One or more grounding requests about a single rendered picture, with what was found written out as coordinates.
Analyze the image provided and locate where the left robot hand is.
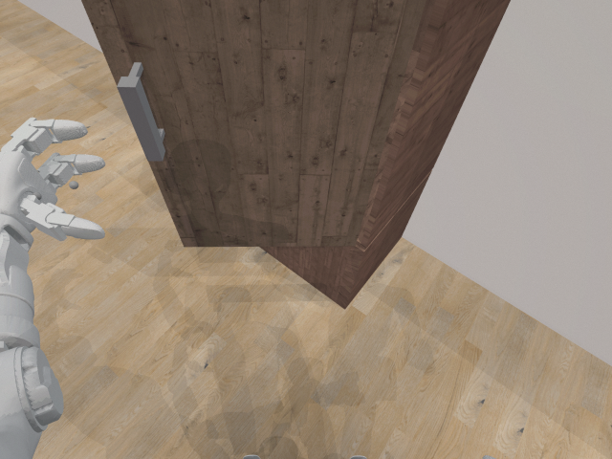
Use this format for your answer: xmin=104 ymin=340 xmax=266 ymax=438
xmin=0 ymin=118 xmax=105 ymax=241

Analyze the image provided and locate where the cupboard door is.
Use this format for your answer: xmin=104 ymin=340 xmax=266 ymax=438
xmin=81 ymin=0 xmax=426 ymax=247

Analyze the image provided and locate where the handle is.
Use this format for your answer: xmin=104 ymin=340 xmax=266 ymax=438
xmin=117 ymin=62 xmax=165 ymax=162

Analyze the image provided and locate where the robot left forearm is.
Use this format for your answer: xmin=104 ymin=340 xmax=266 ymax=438
xmin=0 ymin=213 xmax=40 ymax=353

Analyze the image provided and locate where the left robot upper arm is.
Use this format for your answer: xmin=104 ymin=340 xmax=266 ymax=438
xmin=0 ymin=346 xmax=64 ymax=459

